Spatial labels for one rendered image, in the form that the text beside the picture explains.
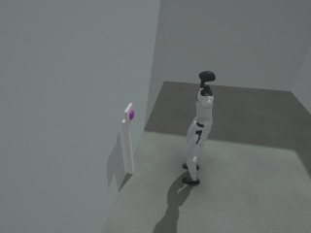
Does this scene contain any left robot forearm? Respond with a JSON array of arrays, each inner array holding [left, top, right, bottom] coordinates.
[[197, 122, 211, 148]]

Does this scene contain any robot head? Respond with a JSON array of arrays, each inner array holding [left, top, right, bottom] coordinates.
[[198, 71, 216, 96]]

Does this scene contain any button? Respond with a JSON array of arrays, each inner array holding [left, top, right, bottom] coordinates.
[[129, 110, 134, 120]]

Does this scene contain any panel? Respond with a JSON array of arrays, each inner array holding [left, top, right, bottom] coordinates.
[[121, 103, 134, 175]]

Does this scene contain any left robot upper arm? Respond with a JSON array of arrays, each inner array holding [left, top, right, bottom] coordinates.
[[201, 97, 213, 126]]

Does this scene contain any robot left hand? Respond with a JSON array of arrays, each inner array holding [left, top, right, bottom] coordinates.
[[190, 146, 203, 160]]

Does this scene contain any robot right thigh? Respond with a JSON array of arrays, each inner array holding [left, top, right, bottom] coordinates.
[[187, 120, 196, 145]]

